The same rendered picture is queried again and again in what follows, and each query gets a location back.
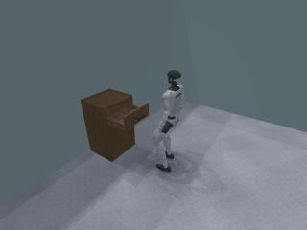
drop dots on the drawer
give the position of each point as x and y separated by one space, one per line
123 116

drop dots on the left robot hand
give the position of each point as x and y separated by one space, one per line
156 134

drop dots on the right robot forearm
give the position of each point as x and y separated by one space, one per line
180 107

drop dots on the robot head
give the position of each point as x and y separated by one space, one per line
174 74

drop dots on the robot right upper arm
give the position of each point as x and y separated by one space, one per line
182 98

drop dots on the cabinet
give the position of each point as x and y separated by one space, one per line
108 141

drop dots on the robot left upper arm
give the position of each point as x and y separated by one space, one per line
167 96

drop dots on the left robot shin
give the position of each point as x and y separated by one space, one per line
161 155

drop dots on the left robot forearm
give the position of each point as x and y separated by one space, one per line
163 121

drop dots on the handle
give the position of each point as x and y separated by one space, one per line
139 118

